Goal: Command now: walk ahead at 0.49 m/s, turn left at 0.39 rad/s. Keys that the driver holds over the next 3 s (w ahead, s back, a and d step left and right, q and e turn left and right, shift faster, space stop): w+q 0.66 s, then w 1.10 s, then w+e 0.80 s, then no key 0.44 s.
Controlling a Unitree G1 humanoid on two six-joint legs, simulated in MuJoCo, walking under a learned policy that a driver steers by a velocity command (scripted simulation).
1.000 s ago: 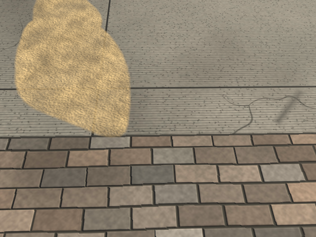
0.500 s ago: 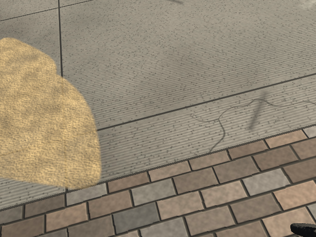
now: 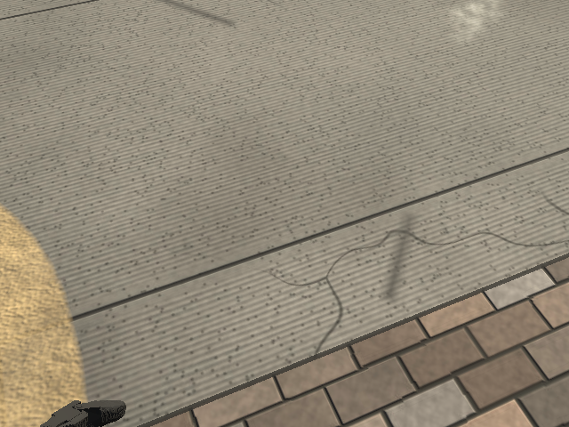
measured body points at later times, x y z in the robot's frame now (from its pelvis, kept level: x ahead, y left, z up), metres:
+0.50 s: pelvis +0.27 -0.01 -0.01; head +0.30 +0.00 +0.44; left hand +0.19 +0.28 -0.13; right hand +0.54 -0.19 -0.10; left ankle +0.38 +0.18 -0.70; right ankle +0.21 -0.15 -0.75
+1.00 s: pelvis +0.51 +0.14 +0.00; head +0.53 +0.16 +0.45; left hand +0.57 +0.45 -0.10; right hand +0.70 -0.09 -0.11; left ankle +0.41 +0.17 -0.75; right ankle +0.77 +0.08 -0.69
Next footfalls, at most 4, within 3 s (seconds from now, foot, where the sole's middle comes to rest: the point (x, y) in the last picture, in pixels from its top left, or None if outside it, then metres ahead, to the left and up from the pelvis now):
0.12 right None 0.25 -0.14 -0.78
0.62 left None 0.45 0.19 -0.78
1.14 right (208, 292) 0.83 0.15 -0.78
1.68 left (78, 264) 0.95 0.51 -0.78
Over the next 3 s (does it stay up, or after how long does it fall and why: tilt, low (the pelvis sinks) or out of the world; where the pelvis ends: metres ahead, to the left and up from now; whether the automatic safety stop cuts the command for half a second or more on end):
stays up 1.47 0.57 -0.01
